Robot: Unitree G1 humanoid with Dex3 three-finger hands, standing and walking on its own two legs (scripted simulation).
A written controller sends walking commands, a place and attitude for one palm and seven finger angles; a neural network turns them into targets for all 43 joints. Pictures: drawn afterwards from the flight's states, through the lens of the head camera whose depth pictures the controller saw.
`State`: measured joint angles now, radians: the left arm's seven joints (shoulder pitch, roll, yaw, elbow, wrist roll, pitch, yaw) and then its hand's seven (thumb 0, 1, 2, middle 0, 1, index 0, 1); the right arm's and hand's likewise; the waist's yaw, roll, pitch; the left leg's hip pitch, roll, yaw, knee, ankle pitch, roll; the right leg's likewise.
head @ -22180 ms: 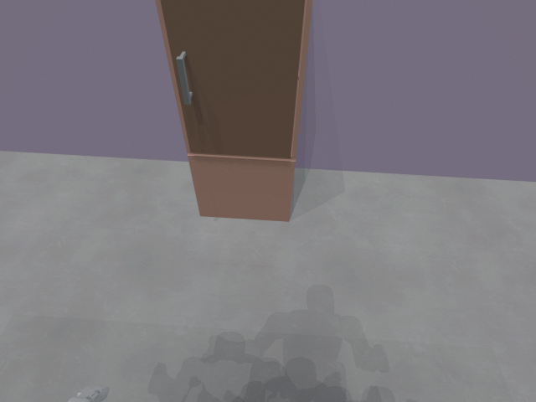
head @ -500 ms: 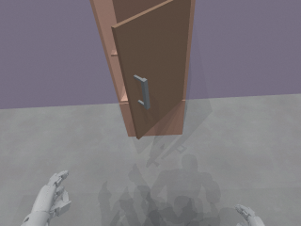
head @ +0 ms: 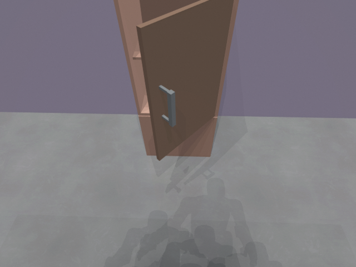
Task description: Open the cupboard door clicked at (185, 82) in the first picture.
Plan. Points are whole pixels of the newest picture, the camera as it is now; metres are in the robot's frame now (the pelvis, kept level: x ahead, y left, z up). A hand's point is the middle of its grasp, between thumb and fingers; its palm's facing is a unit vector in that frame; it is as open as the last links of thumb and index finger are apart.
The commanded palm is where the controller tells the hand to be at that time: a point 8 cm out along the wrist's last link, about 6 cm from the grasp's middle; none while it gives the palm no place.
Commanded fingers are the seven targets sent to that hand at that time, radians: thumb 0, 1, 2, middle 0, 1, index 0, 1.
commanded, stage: let the arm hang, fingers relaxed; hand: left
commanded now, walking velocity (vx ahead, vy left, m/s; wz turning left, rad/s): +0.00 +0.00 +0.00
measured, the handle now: (167, 106) +0.61 +0.08 -0.03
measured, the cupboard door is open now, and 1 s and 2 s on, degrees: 47 47 47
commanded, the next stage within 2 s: look to check the result in 0.44 s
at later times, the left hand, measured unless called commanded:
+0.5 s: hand out of the picture +0.11 +0.22 -0.15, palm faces -0.03 -0.95 -0.30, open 7.4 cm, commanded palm none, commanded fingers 0.00 0.90 0.90 -0.20 -0.30 -0.20 -0.30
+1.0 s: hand out of the picture +0.11 +0.23 -0.15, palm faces -0.02 -0.95 -0.33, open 7.4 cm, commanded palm none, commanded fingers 0.00 0.90 0.90 -0.20 -0.30 -0.20 -0.30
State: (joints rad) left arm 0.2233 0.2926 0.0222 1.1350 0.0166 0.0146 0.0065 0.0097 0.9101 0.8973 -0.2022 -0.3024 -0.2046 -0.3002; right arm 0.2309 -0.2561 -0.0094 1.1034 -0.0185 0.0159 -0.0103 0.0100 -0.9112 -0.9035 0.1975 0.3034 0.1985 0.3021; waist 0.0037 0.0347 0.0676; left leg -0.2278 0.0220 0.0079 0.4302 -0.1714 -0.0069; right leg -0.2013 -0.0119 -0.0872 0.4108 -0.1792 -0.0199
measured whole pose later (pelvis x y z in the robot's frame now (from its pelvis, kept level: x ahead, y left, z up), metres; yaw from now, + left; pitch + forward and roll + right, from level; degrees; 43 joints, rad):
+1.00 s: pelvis +0.05 -0.01 +0.01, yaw +0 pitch -1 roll +0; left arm 0.12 0.29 0.01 1.14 0.01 -0.01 0.01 0.01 0.90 0.90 -0.20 -0.30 -0.20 -0.30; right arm 0.12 -0.29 0.00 1.13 -0.02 0.00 -0.01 0.01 -0.91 -0.90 0.20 0.30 0.20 0.30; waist 0.00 0.02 0.06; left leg -0.11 0.02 0.02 0.30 -0.18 -0.02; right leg -0.10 0.00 -0.08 0.31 -0.19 -0.02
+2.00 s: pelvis +0.04 -0.03 +0.00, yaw -26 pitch +3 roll +1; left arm 0.24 0.22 0.09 0.95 0.03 0.05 0.02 0.01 0.90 0.90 -0.20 -0.30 -0.21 -0.30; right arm 0.04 -0.20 -0.05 0.90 0.01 0.03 -0.04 0.01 -0.91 -0.90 0.20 0.30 0.20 0.30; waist 0.05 -0.03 0.09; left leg -0.36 0.00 -0.03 0.73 -0.40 -0.05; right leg -0.28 0.11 0.23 0.46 -0.21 -0.04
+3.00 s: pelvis +0.07 -0.10 -0.01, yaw -61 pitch +1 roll -1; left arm 0.16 0.22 0.07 0.90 0.02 -0.01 -0.03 0.01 0.90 0.90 -0.20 -0.30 -0.20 -0.30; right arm 0.29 -0.26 -0.05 0.97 -0.02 0.03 0.00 0.01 -0.91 -0.90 0.20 0.30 0.20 0.30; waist -0.02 0.04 0.07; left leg -0.42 0.14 0.07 1.07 -0.48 -0.07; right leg -0.27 0.00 -0.06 0.58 -0.32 -0.03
